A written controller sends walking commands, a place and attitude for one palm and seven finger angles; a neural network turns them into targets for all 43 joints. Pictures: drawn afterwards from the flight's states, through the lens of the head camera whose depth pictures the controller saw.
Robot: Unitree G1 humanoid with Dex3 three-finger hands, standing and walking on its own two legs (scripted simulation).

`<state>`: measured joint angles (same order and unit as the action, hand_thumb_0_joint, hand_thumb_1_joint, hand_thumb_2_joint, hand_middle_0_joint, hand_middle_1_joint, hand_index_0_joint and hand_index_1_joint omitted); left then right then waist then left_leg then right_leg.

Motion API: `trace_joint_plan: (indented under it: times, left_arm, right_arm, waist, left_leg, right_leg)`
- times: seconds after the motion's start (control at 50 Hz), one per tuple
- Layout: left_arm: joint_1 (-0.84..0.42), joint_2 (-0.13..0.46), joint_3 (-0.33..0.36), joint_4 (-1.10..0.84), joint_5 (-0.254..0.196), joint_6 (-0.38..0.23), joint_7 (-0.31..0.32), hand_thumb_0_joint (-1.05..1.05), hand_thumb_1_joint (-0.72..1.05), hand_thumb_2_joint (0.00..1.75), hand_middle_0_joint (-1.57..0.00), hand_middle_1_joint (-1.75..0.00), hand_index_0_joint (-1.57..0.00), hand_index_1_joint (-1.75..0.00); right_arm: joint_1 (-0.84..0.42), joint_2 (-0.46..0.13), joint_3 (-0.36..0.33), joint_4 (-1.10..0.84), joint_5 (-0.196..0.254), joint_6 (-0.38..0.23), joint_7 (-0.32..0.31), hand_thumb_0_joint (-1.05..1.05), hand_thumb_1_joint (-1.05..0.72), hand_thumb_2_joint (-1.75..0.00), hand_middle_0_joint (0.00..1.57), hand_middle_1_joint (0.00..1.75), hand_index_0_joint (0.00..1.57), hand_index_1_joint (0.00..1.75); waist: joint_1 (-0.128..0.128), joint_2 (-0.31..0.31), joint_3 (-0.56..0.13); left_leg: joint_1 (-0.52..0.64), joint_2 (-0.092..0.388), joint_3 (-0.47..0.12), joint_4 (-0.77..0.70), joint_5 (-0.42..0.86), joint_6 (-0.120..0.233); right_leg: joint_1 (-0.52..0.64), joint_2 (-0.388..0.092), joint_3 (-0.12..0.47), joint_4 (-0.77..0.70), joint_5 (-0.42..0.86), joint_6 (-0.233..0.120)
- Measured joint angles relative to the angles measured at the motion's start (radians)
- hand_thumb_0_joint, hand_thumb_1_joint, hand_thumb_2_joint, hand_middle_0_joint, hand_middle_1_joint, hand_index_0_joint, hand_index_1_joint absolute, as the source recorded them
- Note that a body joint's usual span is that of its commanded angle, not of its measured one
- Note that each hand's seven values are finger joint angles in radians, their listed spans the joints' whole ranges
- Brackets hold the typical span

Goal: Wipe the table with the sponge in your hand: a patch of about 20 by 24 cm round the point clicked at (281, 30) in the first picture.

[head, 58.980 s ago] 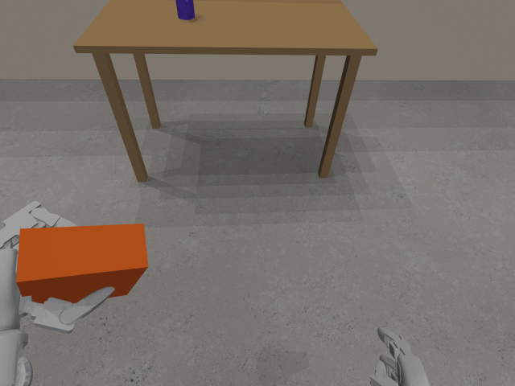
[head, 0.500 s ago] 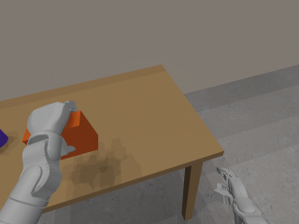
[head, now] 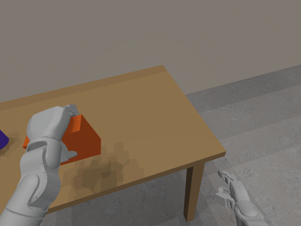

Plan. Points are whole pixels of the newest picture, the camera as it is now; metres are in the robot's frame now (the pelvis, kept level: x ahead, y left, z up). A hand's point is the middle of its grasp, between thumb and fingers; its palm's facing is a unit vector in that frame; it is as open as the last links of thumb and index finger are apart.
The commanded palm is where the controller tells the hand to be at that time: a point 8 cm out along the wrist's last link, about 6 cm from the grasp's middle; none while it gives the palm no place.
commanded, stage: bring the sponge back beside the body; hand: left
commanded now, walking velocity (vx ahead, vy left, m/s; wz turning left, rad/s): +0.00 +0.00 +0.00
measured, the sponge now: (70, 146) +0.26 +0.26 +0.11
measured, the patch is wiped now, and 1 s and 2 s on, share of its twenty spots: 1.00 1.00 1.00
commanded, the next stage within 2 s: step back with the hand held close in 1.34 s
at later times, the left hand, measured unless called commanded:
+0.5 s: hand (55, 151) +0.22 +0.27 +0.14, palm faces +0.11 -0.13 -0.99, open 9.5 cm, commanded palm +0.18 +0.27 +0.22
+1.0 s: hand (42, 170) +0.18 +0.28 +0.13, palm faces +0.10 -0.11 -0.99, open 9.5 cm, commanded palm +0.14 +0.28 +0.21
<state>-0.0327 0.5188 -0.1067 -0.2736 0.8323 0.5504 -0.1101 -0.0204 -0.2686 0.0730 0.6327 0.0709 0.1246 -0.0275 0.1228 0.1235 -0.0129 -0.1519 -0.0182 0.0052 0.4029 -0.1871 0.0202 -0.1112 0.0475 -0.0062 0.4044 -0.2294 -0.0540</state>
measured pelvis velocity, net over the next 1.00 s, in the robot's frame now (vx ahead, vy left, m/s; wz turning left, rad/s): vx -0.01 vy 0.00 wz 0.01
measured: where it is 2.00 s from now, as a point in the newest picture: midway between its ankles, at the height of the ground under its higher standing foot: outside the picture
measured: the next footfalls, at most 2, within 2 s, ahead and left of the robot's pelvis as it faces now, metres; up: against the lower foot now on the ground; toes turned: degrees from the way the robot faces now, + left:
none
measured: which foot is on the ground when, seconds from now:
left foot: down 0.00-1.00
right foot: down 0.00-1.00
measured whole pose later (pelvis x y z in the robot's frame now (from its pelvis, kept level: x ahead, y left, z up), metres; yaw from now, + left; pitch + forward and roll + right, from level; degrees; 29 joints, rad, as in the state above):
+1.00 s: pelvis -0.01 +0.00 +0.00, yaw +0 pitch -6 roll +0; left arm 0.31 0.57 0.01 -0.45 0.80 0.43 -0.07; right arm 0.01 -0.27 0.05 0.62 0.05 0.08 -0.05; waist 0.15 0.13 0.00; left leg -0.15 -0.01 -0.01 0.46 -0.21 0.01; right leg -0.10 0.06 -0.02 0.43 -0.24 -0.06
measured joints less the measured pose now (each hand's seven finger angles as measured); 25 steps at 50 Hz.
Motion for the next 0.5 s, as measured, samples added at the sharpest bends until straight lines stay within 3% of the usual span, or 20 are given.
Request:
trace_joint_plan:
  times: [0.16, 0.5]
  left_arm:
    - [0.054, 0.011, 0.005, -0.032, -0.004, -0.007, 0.008, -0.01, -0.49, 1.1, -0.77, -1.41, -0.82, -1.37]
    - [0.154, 0.035, 0.054, -0.066, -0.015, -0.038, 0.011, -0.01, -0.49, 1.1, -0.77, -1.41, -0.82, -1.37]
  right_arm:
    - [0.001, -0.009, -0.007, 0.0, -0.001, -0.005, -0.011, 0.01, -0.91, -0.89, 0.2, 0.3, 0.2, 0.3]
    - [0.001, -0.002, -0.003, -0.009, -0.009, -0.022, -0.014, 0.01, -0.91, -0.89, 0.2, 0.3, 0.2, 0.3]
  waist:
    - [0.014, 0.001, 0.009]
    - [0.014, 0.002, 0.005]
  left_leg:
    - [0.004, 0.003, -0.008, 0.01, -0.005, -0.004]
    - [-0.002, 0.015, -0.013, 0.032, -0.015, -0.015]
  right_leg:
    - [0.008, 0.004, -0.007, 0.005, -0.004, -0.005]
    - [0.006, 0.016, -0.011, 0.019, -0.01, -0.015]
